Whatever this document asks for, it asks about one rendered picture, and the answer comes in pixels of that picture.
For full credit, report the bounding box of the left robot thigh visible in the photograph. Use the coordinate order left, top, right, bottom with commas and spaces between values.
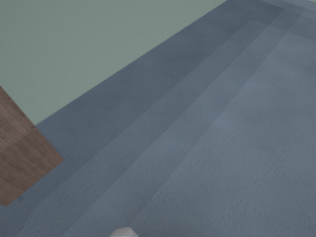
109, 227, 138, 237

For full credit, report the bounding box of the cupboard door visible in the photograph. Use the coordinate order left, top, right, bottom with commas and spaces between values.
0, 95, 31, 150

